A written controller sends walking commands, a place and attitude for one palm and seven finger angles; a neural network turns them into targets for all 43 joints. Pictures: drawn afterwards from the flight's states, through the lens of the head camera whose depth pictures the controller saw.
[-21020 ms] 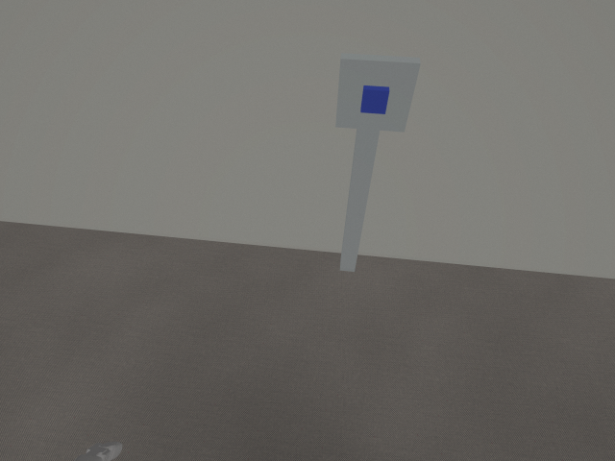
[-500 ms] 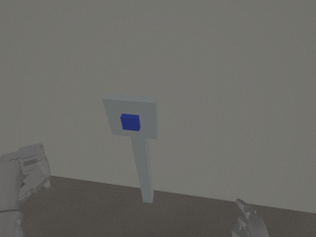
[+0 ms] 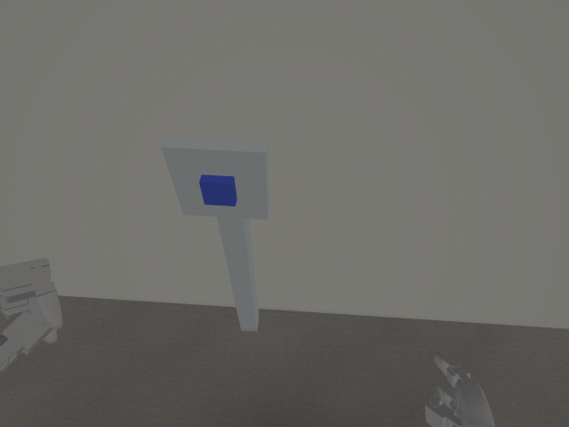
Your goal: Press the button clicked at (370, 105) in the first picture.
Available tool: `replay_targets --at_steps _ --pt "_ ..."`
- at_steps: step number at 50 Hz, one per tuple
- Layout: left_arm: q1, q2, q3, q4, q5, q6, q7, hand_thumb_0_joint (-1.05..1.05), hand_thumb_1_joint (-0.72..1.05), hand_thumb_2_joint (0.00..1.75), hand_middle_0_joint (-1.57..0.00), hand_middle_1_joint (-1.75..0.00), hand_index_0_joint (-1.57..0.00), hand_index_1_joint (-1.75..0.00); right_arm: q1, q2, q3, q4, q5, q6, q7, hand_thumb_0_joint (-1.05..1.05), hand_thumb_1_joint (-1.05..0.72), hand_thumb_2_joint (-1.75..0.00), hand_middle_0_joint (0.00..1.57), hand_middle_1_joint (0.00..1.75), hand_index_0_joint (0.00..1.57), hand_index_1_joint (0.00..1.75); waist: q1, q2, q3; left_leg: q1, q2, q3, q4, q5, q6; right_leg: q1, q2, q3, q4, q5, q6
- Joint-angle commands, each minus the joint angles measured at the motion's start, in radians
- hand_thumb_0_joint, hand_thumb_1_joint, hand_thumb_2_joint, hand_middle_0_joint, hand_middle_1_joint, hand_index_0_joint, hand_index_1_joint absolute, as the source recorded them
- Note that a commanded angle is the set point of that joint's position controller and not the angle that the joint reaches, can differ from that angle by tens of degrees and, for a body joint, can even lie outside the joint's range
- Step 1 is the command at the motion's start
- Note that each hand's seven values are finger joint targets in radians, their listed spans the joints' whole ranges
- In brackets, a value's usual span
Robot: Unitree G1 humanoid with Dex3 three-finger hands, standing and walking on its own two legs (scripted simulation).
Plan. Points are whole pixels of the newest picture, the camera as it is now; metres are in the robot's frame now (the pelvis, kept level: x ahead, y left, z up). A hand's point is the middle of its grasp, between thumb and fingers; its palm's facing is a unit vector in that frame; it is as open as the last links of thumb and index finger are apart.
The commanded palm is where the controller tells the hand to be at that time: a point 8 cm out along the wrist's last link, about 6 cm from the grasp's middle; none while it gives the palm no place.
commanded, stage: step back with the hand held close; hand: left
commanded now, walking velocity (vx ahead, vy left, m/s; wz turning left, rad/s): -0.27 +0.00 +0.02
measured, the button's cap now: (219, 189) +0.52 +0.15 +0.01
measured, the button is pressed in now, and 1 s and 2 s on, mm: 0 0 0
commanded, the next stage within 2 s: stop stepping back and stand still in 0.88 s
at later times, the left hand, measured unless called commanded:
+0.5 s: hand out of the picture +0.11 +0.26 +0.16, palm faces +0.45 -0.76 -0.47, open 3.1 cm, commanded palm +0.05 +0.29 +0.18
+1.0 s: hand out of the picture +0.02 +0.26 +0.18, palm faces +0.43 -0.83 -0.36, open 3.1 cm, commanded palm -0.04 +0.29 +0.18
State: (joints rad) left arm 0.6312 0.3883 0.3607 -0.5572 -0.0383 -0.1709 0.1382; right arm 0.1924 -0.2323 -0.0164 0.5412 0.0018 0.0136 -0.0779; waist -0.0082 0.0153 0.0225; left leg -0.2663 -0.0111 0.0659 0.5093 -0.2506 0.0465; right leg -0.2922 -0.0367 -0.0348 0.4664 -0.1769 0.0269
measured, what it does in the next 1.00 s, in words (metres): walks backwards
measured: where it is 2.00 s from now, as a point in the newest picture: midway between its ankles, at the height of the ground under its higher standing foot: outside the picture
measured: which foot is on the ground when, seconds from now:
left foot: down 0.00-1.00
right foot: down 0.00-0.76, up 0.78-1.00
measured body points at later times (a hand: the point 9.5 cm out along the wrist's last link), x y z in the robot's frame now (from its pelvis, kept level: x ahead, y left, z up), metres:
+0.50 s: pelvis -0.07 +0.00 -0.02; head -0.06 +0.02 +0.43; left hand +0.08 +0.29 +0.19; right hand +0.10 -0.23 -0.09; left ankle +0.01 +0.09 -0.74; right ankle -0.02 -0.13 -0.73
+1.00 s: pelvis -0.16 +0.01 +0.00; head -0.15 +0.05 +0.45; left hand -0.01 +0.30 +0.20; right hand +0.02 -0.20 -0.07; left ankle -0.03 +0.09 -0.74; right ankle -0.28 -0.14 -0.68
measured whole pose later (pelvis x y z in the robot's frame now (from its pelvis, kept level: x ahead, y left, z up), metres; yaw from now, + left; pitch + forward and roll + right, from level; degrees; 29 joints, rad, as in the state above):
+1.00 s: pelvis -0.16 +0.01 +0.00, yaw +1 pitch +4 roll -6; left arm 0.59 0.38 0.37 -0.65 -0.03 -0.25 0.17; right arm 0.18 -0.14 0.01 0.64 -0.04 -0.12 -0.04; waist 0.01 0.00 -0.06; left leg -0.48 0.05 0.00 0.38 0.03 0.05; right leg -0.27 0.07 -0.01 0.81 -0.53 0.00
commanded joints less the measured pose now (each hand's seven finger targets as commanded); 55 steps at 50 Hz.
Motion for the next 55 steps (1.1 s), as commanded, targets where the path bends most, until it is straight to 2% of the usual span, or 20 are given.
replay_targets --at_steps 1,8,14,21,23,25,27,31,34,36,37,38,39,40,42,45,49,52,53,55 --pt "0.016 0.123 0.118 -0.205 0.004 -0.060 0.023 0.00 0.90 0.90 -1.30 -1.50 -1.30 -1.50 -0.100 -0.115 -0.039 -0.175 0.003 -0.068 -0.014 0.00 -0.90 -0.90 0.20 0.30 0.20 0.30 0.014 0.054 -0.146 -0.193 0.131 -0.131 -0.147 0.128 0.008 0.237 0.001 0.051 0.097 0.234 -0.015" --pt "-0.047 0.121 0.126 -0.225 0.027 -0.087 0.034 0.00 0.90 0.90 -1.30 -1.50 -1.30 -1.50 -0.079 -0.118 -0.035 -0.175 -0.001 -0.101 -0.018 0.00 -0.90 -0.90 0.20 0.30 0.20 0.30 0.001 0.020 -0.077 -0.408 0.118 -0.148 -0.134 -0.314 0.035 0.218 -0.019 0.130 0.090 0.019 -0.027" --pt "-0.072 0.134 0.130 -0.230 0.032 -0.111 0.047 0.00 0.90 0.90 -1.30 -1.50 -1.30 -1.50 -0.069 -0.121 -0.034 -0.156 -0.013 -0.118 -0.022 0.00 -0.90 -0.90 0.20 0.30 0.20 0.30 -0.006 0.000 -0.060 -0.307 0.092 -0.155 -0.070 -0.336 0.015 0.028 -0.041 0.167 -0.037 -0.248 -0.047" --pt "-0.047 0.127 0.156 -0.244 0.049 -0.136 0.045 0.00 0.90 0.90 -1.30 -1.50 -1.30 -1.50 -0.082 -0.118 -0.035 -0.153 -0.014 -0.145 -0.023 0.00 -0.90 -0.90 0.20 0.30 0.20 0.30 0.008 0.174 -0.101 -0.541 0.244 -0.301 -0.277 -0.398 0.078 0.303 0.084 0.062 0.308 0.033 -0.005" --pt "-0.059 0.129 0.160 -0.240 0.059 -0.149 0.036 0.00 0.90 0.90 -1.30 -1.50 -1.30 -1.50 -0.087 -0.121 -0.041 -0.148 -0.018 -0.154 -0.017 0.00 -0.90 -0.90 0.20 0.30 0.20 0.30 0.008 0.145 -0.070 -0.620 0.249 -0.301 -0.254 -0.423 0.093 0.340 0.096 0.088 0.325 0.008 -0.005" --pt "-0.046 0.121 0.145 -0.242 0.040 -0.156 0.026 0.00 0.90 0.90 -1.30 -1.50 -1.30 -1.50 -0.071 -0.112 -0.040 -0.133 -0.018 -0.158 -0.011 0.00 -0.90 -0.90 0.20 0.30 0.20 0.30 -0.001 0.055 -0.079 -0.487 0.198 -0.263 -0.162 -0.242 0.064 0.246 0.068 0.132 0.220 0.110 -0.027" --pt "-0.040 0.128 0.144 -0.251 0.027 -0.163 0.024 0.00 0.90 0.90 -1.30 -1.50 -1.30 -1.50 -0.063 -0.107 -0.040 -0.114 -0.020 -0.159 -0.003 0.00 -0.90 -0.90 0.20 0.30 0.20 0.30 -0.008 0.040 -0.138 -0.325 0.132 -0.192 -0.065 -0.094 0.023 0.143 0.008 0.207 0.119 0.204 -0.051" --pt "-0.028 0.158 0.140 -0.254 0.016 -0.157 0.033 0.00 0.90 0.90 -1.30 -1.50 -1.30 -1.50 -0.065 -0.092 -0.051 -0.100 -0.012 -0.132 0.008 0.00 -0.90 -0.90 0.20 0.30 0.20 0.30 -0.013 -0.109 -0.163 -0.123 0.022 -0.108 0.192 -0.153 -0.042 -0.130 -0.159 0.370 -0.125 -0.104 -0.132" --pt "-0.035 0.182 0.161 -0.241 0.017 -0.143 0.053 0.00 0.90 0.90 -1.30 -1.50 -1.30 -1.50 -0.073 -0.075 -0.051 -0.089 -0.013 -0.098 0.010 0.00 -0.90 -0.90 0.20 0.30 0.20 0.30 -0.021 -0.168 -0.152 -0.016 -0.001 -0.105 0.317 -0.098 -0.052 -0.261 -0.218 0.342 -0.183 -0.085 -0.165" --pt "-0.034 0.175 0.154 -0.247 0.016 -0.138 0.053 0.00 0.90 0.90 -1.30 -1.50 -1.30 -1.50 -0.077 -0.073 -0.039 -0.093 -0.012 -0.087 0.003 0.00 -0.90 -0.90 0.20 0.30 0.20 0.30 -0.025 -0.117 -0.107 -0.004 0.034 -0.127 0.062 -0.078 -0.038 -0.245 -0.125 0.229 -0.104 -0.097 -0.101" --pt "-0.043 0.174 0.154 -0.279 0.016 -0.147 0.051 0.00 0.90 0.90 -1.30 -1.50 -1.30 -1.50 -0.088 -0.100 -0.042 -0.105 -0.013 -0.092 -0.005 0.00 -0.90 -0.90 0.20 0.30 0.20 0.30 -0.022 0.039 -0.081 -0.091 0.099 -0.205 -0.106 -0.063 -0.007 -0.182 -0.016 0.162 -0.003 -0.111 -0.054" --pt "-0.041 0.178 0.168 -0.284 0.025 -0.161 0.047 0.00 0.90 0.90 -1.30 -1.50 -1.30 -1.50 -0.101 -0.115 -0.044 -0.115 -0.013 -0.108 -0.009 0.00 -0.90 -0.90 0.20 0.30 0.20 0.30 -0.014 0.232 -0.107 -0.279 0.244 -0.352 -0.271 -0.192 0.050 0.002 0.091 0.067 0.231 -0.119 -0.011" --pt "-0.040 0.175 0.173 -0.275 0.034 -0.169 0.038 0.00 0.90 0.90 -1.30 -1.50 -1.30 -1.50 -0.117 -0.112 -0.047 -0.115 -0.022 -0.128 -0.014 0.00 -0.90 -0.90 0.20 0.30 0.20 0.30 -0.012 0.319 -0.137 -0.462 0.363 -0.502 -0.430 -0.429 0.108 0.160 0.158 0.062 0.511 -0.204 0.000" --pt "-0.038 0.173 0.185 -0.271 0.032 -0.166 0.037 0.00 0.90 0.90 -1.30 -1.50 -1.30 -1.50 -0.090 -0.093 -0.054 -0.106 -0.030 -0.144 -0.014 0.00 -0.90 -0.90 0.20 0.30 0.20 0.30 -0.015 0.245 -0.142 -0.466 0.398 -0.522 -0.439 -0.405 0.133 0.123 0.151 0.112 0.686 -0.246 -0.007" --pt "-0.062 0.148 0.160 -0.281 0.022 -0.158 0.041 0.00 0.90 0.90 -1.30 -1.50 -1.30 -1.50 -0.088 -0.091 -0.062 -0.078 -0.035 -0.164 0.001 0.00 -0.90 -0.90 0.20 0.30 0.20 0.30 -0.002 0.098 -0.142 -0.264 0.355 -0.412 -0.305 -0.200 0.131 -0.055 0.118 0.133 0.685 -0.283 -0.014" --pt "-0.045 0.101 0.085 -0.295 0.009 -0.143 0.043 0.00 0.90 0.90 -1.30 -1.50 -1.30 -1.50 -0.085 -0.083 -0.053 -0.044 -0.032 -0.179 0.021 0.00 -0.90 -0.90 0.20 0.30 0.20 0.30 0.002 0.167 -0.188 -0.072 0.280 -0.307 -0.310 -0.119 0.077 -0.088 0.103 0.049 0.497 -0.347 -0.017" --pt "-0.061 0.132 0.074 -0.306 -0.001 -0.130 0.035 0.00 0.90 0.90 -1.30 -1.50 -1.30 -1.50 -0.067 -0.078 -0.036 -0.015 -0.041 -0.189 0.025 0.00 -0.90 -0.90 0.20 0.30 0.20 0.30 0.002 0.265 -0.226 0.061 0.233 -0.273 -0.396 -0.122 0.001 -0.006 0.131 -0.021 0.182 -0.397 -0.044" --pt "0.001 0.182 0.116 -0.299 -0.023 -0.125 0.019 0.00 0.90 0.90 -1.30 -1.50 -1.30 -1.50 -0.054 -0.072 -0.023 -0.036 -0.040 -0.166 0.024 0.00 -0.90 -0.90 0.20 0.30 0.20 0.30 0.009 0.221 -0.235 0.105 0.143 -0.154 -0.323 -0.059 -0.096 0.120 0.120 -0.049 -0.189 -0.274 -0.079" --pt "0.016 0.210 0.138 -0.299 -0.027 -0.123 0.012 0.00 0.90 0.90 -1.30 -1.50 -1.30 -1.50 -0.044 -0.073 -0.021 -0.044 -0.033 -0.148 0.023 0.00 -0.90 -0.90 0.20 0.30 0.20 0.30 0.003 0.123 -0.213 0.147 0.072 -0.056 -0.163 -0.011 -0.101 0.055 0.049 0.003 -0.261 -0.216 -0.104" --pt "0.014 0.269 0.216 -0.324 -0.045 -0.121 0.027 0.00 0.90 0.90 -1.30 -1.50 -1.30 -1.50 -0.080 -0.059 -0.006 -0.047 -0.041 -0.124 0.018 0.00 -0.90 -0.90 0.20 0.30 0.20 0.30 0.010 -0.046 -0.209 0.186 0.025 -0.033 0.190 0.016 -0.082 -0.161 -0.181 0.125 -0.305 -0.141 -0.166"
